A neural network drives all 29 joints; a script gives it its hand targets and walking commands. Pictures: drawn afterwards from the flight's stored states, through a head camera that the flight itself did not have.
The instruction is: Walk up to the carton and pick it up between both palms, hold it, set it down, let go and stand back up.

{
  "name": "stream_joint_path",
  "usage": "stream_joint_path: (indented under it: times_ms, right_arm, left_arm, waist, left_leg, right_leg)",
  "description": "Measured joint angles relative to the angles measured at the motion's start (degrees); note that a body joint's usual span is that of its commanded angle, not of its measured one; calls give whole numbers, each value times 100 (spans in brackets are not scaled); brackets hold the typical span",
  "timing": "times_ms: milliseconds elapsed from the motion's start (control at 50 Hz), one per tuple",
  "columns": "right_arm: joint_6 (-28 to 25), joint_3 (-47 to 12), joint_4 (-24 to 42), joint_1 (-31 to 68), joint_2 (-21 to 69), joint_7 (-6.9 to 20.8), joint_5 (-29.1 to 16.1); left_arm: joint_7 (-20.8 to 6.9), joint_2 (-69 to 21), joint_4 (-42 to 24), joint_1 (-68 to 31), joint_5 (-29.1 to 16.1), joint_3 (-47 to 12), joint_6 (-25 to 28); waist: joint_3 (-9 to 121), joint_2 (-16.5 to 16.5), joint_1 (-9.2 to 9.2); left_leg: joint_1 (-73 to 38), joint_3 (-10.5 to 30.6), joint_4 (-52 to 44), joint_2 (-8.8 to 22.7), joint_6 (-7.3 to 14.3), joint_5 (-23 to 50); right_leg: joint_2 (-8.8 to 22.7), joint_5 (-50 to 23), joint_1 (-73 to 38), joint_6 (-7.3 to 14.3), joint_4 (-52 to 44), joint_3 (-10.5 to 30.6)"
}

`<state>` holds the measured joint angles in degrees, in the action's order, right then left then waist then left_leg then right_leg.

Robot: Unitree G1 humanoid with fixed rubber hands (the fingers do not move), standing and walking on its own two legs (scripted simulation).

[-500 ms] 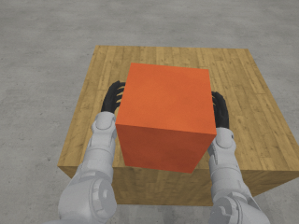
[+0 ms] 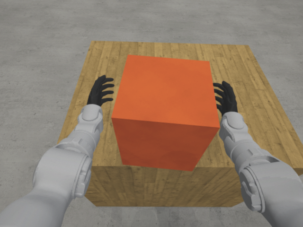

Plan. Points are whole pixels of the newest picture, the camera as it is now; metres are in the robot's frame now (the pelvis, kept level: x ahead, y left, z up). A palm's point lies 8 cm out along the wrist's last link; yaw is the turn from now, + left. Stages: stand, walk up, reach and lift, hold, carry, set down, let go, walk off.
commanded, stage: set down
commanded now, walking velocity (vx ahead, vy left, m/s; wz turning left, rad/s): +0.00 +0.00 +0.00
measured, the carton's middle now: (162, 117) +0.41 -0.03 +0.04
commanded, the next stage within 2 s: none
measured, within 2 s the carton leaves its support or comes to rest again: neither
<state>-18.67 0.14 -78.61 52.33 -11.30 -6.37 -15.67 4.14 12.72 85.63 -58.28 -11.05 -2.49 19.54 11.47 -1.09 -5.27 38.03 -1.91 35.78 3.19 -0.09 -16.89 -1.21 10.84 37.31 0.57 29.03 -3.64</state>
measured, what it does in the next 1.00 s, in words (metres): stands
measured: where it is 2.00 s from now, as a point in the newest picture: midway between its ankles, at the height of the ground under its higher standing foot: outside the picture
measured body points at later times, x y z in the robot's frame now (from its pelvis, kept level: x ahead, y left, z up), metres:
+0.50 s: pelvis -0.03 -0.02 +0.00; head +0.03 +0.00 +0.45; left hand +0.47 +0.15 +0.15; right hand +0.42 -0.25 +0.14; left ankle -0.01 +0.11 -0.72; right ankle +0.02 -0.12 -0.72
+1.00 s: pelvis -0.02 -0.02 +0.02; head +0.01 +0.00 +0.47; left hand +0.47 +0.17 +0.22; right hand +0.43 -0.23 +0.21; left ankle -0.01 +0.11 -0.72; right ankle +0.02 -0.12 -0.72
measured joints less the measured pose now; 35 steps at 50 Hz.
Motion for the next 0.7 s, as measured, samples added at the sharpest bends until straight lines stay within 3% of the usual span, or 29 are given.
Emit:
stream_joint_path:
  times_ms: [120, 220, 360, 540, 700]
  right_arm:
    - [227, -357, 73, 149, -487, 280, -675]
    - [647, -502, 572, 182, -710, 419, -898]
    - [1313, -347, 992, 442, -679, 352, -754]
    - [2000, -96, 1106, 763, -531, 110, -474]
    - [2627, 152, 1537, 907, -483, -84, -404]
  left_arm:
    - [-96, 298, -271, -30, -577, -643, -145]
    - [-175, 470, -609, -146, -887, -871, -493]
    - [-237, 598, -834, -569, -965, -823, -1152]
    - [-253, 761, -603, -1030, -1017, -814, -1737]
    - [-216, 957, -1127, -1006, -1010, -668, -2423]
  waist:
    - [147, 29, -4]
    - [228, 80, -15]
    - [134, 111, -70]
    - [-43, 151, -183]
    - [-162, 151, -221]
  left_leg:
    - [442, 70, 235, -3, -18, 25]
    - [623, 46, 234, -38, -13, 126]
    - [440, 39, 1, -88, -32, 321]
    - [-226, 127, -487, -139, -71, 533]
    - [-713, 199, -777, -128, -110, 597]
  right_leg:
    - [1, -4, 441, 36, 253, -38]
    - [30, -51, 693, 49, 377, 4]
    - [59, -177, 573, 74, 274, 36]
    - [75, -311, -85, 112, -130, -16]
    - [38, -372, -606, 136, -455, -59]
